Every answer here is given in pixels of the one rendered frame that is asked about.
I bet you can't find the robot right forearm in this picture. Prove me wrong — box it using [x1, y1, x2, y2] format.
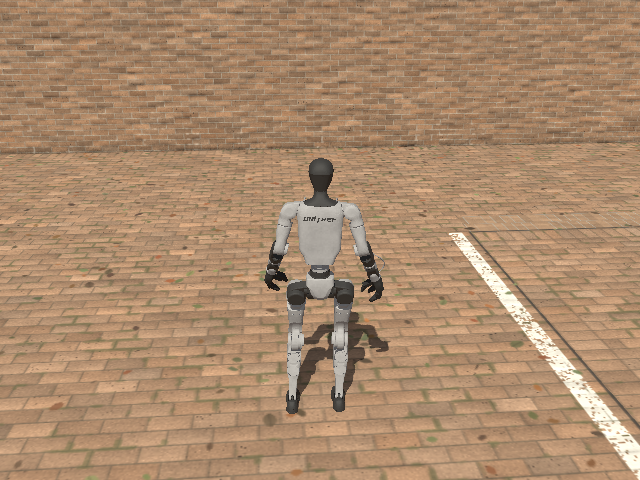
[360, 241, 381, 282]

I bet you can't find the robot right upper arm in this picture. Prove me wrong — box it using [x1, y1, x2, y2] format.
[341, 202, 370, 257]

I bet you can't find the robot left forearm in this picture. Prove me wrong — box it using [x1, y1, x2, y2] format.
[266, 240, 284, 275]

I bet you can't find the right robot hand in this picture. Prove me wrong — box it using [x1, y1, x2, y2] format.
[361, 277, 384, 302]

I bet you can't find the right robot foot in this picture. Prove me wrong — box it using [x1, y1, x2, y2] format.
[331, 386, 345, 412]

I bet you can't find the robot head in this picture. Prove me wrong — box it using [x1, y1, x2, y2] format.
[303, 158, 338, 207]

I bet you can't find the robot left upper arm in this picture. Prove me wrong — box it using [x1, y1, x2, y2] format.
[273, 201, 300, 256]

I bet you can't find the left robot hand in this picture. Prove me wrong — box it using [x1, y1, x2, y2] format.
[264, 271, 288, 291]

